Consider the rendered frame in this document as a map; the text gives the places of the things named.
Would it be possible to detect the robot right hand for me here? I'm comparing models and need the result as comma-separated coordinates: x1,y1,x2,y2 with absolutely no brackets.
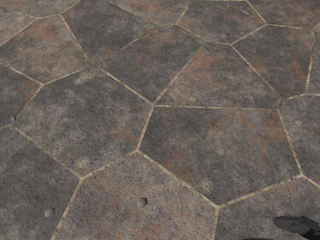
273,215,320,240

